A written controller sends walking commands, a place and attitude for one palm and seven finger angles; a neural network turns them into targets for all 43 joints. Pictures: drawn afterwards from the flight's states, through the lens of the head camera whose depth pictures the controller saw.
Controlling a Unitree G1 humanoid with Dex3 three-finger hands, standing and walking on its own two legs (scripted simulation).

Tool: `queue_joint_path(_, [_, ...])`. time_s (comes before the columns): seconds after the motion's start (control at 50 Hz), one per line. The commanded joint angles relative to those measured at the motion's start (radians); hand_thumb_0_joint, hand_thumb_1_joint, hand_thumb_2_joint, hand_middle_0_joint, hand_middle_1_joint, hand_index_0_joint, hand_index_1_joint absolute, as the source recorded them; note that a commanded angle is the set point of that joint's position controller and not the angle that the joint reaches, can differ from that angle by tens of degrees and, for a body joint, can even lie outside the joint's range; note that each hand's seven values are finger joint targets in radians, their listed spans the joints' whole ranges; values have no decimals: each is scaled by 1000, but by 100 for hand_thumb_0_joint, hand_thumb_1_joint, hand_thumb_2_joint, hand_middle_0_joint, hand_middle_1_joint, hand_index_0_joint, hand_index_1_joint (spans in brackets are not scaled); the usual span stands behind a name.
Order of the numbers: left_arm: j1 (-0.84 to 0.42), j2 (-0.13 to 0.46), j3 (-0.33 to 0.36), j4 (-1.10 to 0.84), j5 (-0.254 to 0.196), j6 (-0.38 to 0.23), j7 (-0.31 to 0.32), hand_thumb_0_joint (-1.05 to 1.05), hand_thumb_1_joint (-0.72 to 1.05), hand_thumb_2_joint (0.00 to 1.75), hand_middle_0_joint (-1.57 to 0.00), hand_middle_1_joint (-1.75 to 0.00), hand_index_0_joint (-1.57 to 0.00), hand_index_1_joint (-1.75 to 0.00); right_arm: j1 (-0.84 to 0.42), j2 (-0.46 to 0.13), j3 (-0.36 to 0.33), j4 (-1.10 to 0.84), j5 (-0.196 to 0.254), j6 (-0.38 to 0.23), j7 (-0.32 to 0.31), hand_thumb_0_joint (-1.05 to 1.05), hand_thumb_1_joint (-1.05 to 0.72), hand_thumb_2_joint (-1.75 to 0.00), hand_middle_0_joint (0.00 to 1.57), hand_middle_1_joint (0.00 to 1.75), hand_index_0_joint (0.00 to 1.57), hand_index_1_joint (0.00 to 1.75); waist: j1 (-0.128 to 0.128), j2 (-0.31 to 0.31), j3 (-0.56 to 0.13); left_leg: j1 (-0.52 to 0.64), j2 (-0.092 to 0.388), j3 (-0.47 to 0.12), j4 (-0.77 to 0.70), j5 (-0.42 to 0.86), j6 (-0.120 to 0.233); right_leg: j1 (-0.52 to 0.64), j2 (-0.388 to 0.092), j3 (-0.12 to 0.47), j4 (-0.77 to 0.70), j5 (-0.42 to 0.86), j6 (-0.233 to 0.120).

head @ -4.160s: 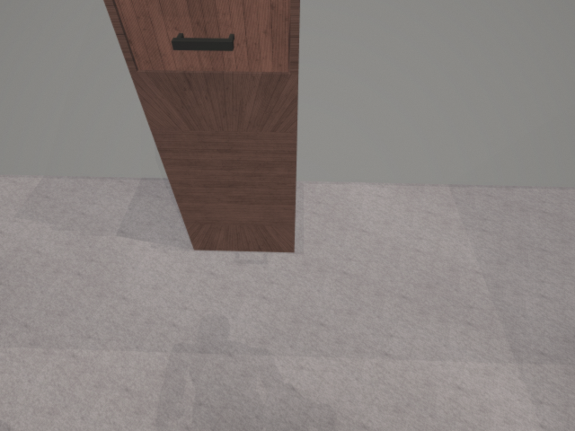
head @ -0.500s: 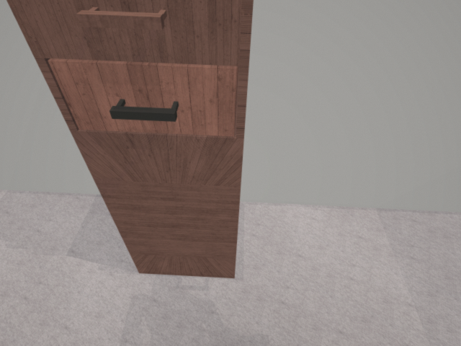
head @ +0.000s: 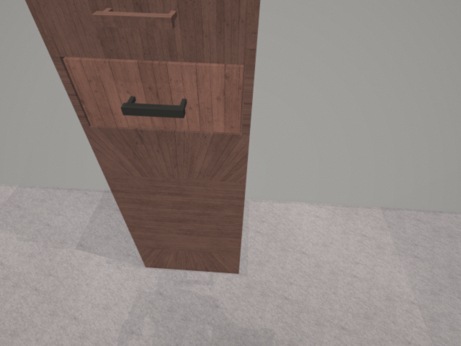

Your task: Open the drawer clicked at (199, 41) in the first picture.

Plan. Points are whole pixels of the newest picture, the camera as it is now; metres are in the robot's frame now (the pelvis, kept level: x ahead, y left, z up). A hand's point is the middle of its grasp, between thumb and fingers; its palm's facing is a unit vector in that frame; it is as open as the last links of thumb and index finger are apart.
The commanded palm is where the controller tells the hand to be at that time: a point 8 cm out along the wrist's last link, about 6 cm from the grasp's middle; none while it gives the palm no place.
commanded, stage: shuffle to correct the standing spot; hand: left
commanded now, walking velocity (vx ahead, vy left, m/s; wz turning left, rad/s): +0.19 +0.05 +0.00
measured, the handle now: (155, 105) +0.58 +0.21 +0.13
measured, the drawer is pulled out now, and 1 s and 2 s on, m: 0.00 0.00 0.00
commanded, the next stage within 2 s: come to a stop and stand still in 0.10 s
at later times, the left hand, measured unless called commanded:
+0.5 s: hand out of the picture +0.04 +0.16 -0.19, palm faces +0.00 -0.99 -0.16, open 7.3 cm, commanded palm none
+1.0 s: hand out of the picture +0.06 +0.20 -0.17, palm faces -0.03 -0.97 -0.23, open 7.4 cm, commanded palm none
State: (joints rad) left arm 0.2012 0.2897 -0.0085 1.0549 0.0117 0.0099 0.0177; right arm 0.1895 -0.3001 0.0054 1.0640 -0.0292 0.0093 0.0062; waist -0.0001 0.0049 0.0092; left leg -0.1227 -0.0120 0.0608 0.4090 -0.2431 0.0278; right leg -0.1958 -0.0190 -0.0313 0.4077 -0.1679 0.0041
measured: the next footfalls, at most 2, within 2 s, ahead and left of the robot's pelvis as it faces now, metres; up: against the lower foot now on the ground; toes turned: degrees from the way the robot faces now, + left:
none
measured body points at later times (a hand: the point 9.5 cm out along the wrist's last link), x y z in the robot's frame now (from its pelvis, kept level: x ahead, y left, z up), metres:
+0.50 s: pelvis +0.06 +0.01 -0.01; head +0.09 +0.02 +0.44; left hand +0.04 +0.21 -0.17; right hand +0.02 -0.19 -0.17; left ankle -0.01 +0.10 -0.74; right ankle +0.04 -0.12 -0.74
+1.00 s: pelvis +0.02 +0.02 -0.01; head +0.02 +0.01 +0.44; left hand +0.06 +0.25 -0.15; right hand +0.06 -0.22 -0.16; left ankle -0.01 +0.10 -0.74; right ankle +0.04 -0.12 -0.74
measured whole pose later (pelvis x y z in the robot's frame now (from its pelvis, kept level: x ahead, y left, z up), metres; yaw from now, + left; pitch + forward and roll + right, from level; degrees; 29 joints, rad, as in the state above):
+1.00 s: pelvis +0.02 +0.02 -0.01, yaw -2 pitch -2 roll +0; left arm 0.25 0.18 -0.02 1.03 0.01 0.01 0.03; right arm 0.25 -0.20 0.01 1.00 -0.02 -0.01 -0.01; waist 0.00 0.02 0.02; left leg -0.14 -0.03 0.11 0.47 -0.31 0.06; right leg -0.25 -0.03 0.01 0.51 -0.24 0.02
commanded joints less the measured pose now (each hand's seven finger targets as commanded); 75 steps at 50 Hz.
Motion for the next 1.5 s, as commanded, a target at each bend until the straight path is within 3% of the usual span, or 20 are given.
queue_joint_path(0.0, [62,94,26,-39,9,-14,-3,0,90,90,-20,-30,-20,-30,58,-79,-21,-20,3,-9,-5,0,-90,-90,20,30,20,30,4,-55,95,-158,87,-95,-83,-261,4,-36,-101,162,-111,-347,-33])
queue_joint_path(0.1, [136,52,39,-28,6,-23,-2,0,90,90,-20,-30,-20,-30,138,-26,-23,5,9,-22,-12,0,-90,-90,20,30,20,30,2,-43,107,-158,79,-75,-23,-220,15,-47,-108,181,-76,-338,-68])
queue_joint_path(0.18, [170,-15,42,-19,8,-29,-2,0,90,90,-20,-30,-20,-30,209,-6,-32,29,14,-35,-21,0,-90,-90,20,30,20,30,-9,44,126,-124,129,-126,-68,-232,46,-90,-55,92,50,-240,-66])
queue_joint_path(0.24, [184,-91,27,-9,11,-33,7,0,90,90,-20,-30,-20,-30,248,3,-36,51,22,-45,-38,0,-90,-90,20,30,20,30,-6,86,113,-51,198,-157,-77,143,76,-88,-15,-13,159,-9,-33])
queue_joint_path(0.3, [267,-98,26,37,-2,-36,31,0,90,90,-20,-30,-20,-30,254,55,-28,63,28,-50,-61,0,-90,-90,20,30,20,30,4,10,37,-6,139,-57,81,617,26,46,-64,49,113,342,-35])
queue_joint_path(0.34, [270,-76,28,43,-9,-36,43,0,90,90,-20,-30,-20,-30,248,76,-28,63,34,-43,-69,0,-90,-90,20,30,20,30,-3,-19,31,-24,122,-47,73,601,-6,89,-96,77,106,568,-34])
queue_joint_path(0.38, [257,-72,30,30,-9,-31,50,0,90,90,-20,-30,-20,-30,249,87,-35,61,35,-35,-71,0,-90,-90,20,30,20,30,-8,-15,1,-8,123,-43,62,581,-13,98,-110,80,121,622,-32])
queue_joint_path(0.46, [215,-76,43,-11,-4,-16,54,0,90,90,-20,-30,-20,-30,235,86,-55,43,28,-25,-69,0,-90,-90,20,30,20,30,-11,9,-26,26,139,-43,79,633,-4,48,-94,75,142,501,-27])
queue_joint_path(0.54, [185,-82,42,-25,0,-10,49,0,90,90,-20,-30,-20,-30,202,89,-59,25,25,-20,-64,0,-90,-90,20,30,20,30,-8,15,-20,7,146,-50,61,520,5,33,-83,85,118,390,-28])
queue_joint_path(0.56, [180,-81,39,-26,1,-10,47,0,90,90,-20,-30,-20,-30,193,87,-56,28,24,-21,-63,0,-90,-90,20,30,20,30,-9,1,-14,6,142,-53,56,500,3,29,-84,90,114,395,-31])
queue_joint_path(0.58, [231,0,50,4,6,-24,74,0,90,90,-20,-30,-20,-30,76,23,-61,-60,41,-27,-51,0,-90,-90,20,30,20,30,25,-73,-11,-54,153,-24,247,505,-24,15,-130,87,70,646,-17])
queue_joint_path(0.6, [200,5,51,-48,4,-35,66,0,90,90,-20,-30,-20,-30,130,67,-57,-91,27,-24,-39,0,-90,-90,20,30,20,30,-10,-103,-54,-120,83,-50,173,84,-18,68,-162,163,106,541,-66])
queue_joint_path(0.62, [143,5,40,-58,-2,-40,57,0,90,90,-20,-30,-20,-30,109,92,-49,-89,23,-18,-31,0,-90,-90,20,30,20,30,-10,-102,-53,-109,64,-35,106,-76,-15,32,-162,166,87,355,-79])
queue_joint_path(0.64, [108,-8,33,-82,0,-37,48,0,90,90,-20,-30,-20,-30,129,84,-45,-96,19,-21,-27,0,-90,-90,20,30,20,30,-25,-14,-42,-77,71,-58,55,-38,-5,-26,-131,159,93,165,-78])
queue_joint_path(0.68, [92,-20,26,-91,0,-28,36,0,90,90,-20,-30,-20,-30,135,49,-38,-96,8,-38,-28,0,-90,-90,20,30,20,30,-9,160,2,-100,149,-138,-8,223,30,-38,-49,72,146,44,-49])
queue_joint_path(0.72, [95,-28,16,-79,4,-20,29,0,90,90,-20,-30,-20,-30,115,22,-34,-112,9,-39,-34,0,-90,-90,20,30,20,30,4,138,46,-116,176,-147,-32,278,46,-42,-23,39,135,-61,-36])
queue_joint_path(0.78, [85,-21,10,-72,2,-16,20,0,90,90,-20,-30,-20,-30,92,-1,-29,-126,11,-37,-32,0,-90,-90,20,30,20,30,6,37,87,-143,152,-140,-74,64,38,-44,-35,66,86,-58,-35])
queue_joint_path(0.94, [82,-4,8,-62,5,-19,11,0,90,90,-20,-30,-20,-30,92,-15,-18,-97,11,-38,-25,0,-90,-90,20,30,20,30,3,7,104,-150,128,-124,-132,-115,29,-43,-50,93,43,-46,-33])
queue_joint_path(1.1, [101,-7,11,-27,1,-32,11,0,90,90,-20,-30,-20,-30,120,6,-11,-42,17,-46,-30,0,-90,-90,20,30,20,30,-3,-22,31,-76,114,-89,-75,15,25,-15,-73,116,35,37,-40])
queue_joint_path(1.48, [119,-33,18,34,-2,-39,18,0,90,90,-20,-30,-20,-30,169,62,-10,49,18,-43,-44,0,-90,-90,20,30,20,30,-3,-13,49,-50,120,-54,-24,104,5,1,-81,124,38,177,-60])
